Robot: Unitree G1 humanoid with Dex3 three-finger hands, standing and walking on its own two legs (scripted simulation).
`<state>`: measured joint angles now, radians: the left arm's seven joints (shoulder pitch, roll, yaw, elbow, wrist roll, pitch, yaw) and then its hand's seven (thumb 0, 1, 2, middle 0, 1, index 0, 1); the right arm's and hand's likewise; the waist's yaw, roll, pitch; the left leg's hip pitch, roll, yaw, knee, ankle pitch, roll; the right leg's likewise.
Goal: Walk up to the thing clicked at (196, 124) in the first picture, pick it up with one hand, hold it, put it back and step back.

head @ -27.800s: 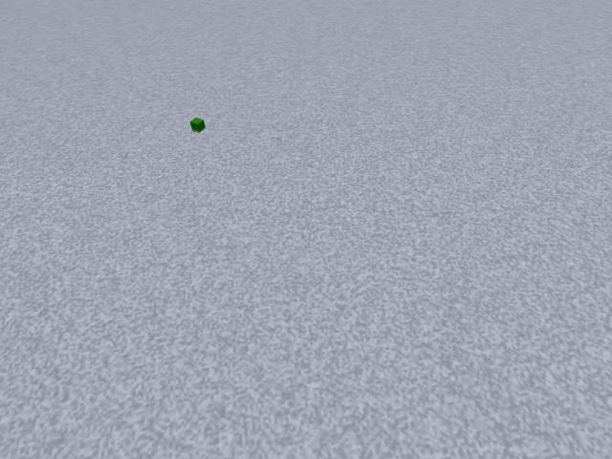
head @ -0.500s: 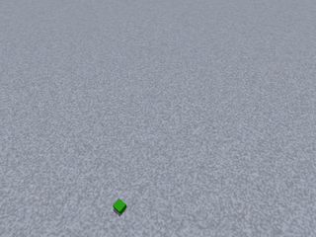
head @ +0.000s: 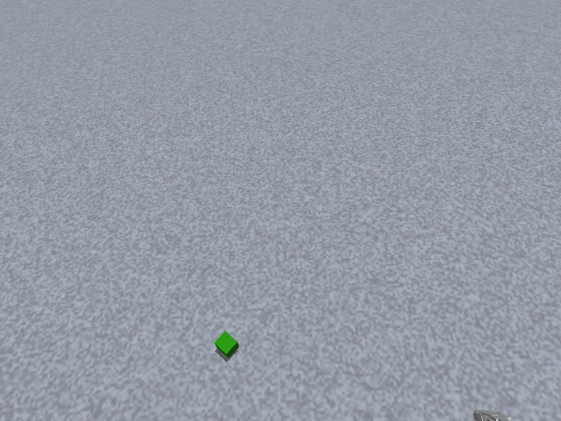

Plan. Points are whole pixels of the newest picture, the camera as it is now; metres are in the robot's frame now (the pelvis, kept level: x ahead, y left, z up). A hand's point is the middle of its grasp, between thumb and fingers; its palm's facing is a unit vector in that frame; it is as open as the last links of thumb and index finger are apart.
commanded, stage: walk up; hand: left
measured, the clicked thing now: (226, 344) +0.46 +0.23 -0.75
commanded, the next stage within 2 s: none
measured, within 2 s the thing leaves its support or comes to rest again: neither
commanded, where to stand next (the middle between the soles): +0.08 -0.01 m, yaw +0 degrees
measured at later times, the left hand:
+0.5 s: hand out of the picture -0.05 +0.27 -0.14, palm faces +0.08 -0.88 -0.47, open 7.4 cm
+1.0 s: hand out of the picture +0.02 +0.25 -0.16, palm faces +0.03 -0.92 -0.40, open 7.4 cm
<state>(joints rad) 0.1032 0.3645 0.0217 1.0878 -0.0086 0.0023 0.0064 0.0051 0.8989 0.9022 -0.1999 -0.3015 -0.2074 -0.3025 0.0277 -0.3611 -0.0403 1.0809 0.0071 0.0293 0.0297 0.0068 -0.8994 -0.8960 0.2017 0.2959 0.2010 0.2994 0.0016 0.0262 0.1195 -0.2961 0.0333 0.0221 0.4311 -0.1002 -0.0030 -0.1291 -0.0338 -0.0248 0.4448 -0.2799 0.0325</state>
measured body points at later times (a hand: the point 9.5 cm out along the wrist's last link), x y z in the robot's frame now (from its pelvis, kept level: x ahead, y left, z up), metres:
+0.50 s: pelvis -0.07 -0.01 -0.01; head -0.03 -0.04 +0.43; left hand -0.05 +0.32 -0.11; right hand +0.03 -0.32 -0.16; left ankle -0.11 +0.14 -0.70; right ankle -0.07 -0.13 -0.74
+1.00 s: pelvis -0.05 -0.01 -0.02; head -0.01 -0.03 +0.42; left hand +0.02 +0.30 -0.13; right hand +0.07 -0.33 -0.15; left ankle -0.09 +0.13 -0.70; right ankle +0.06 -0.13 -0.74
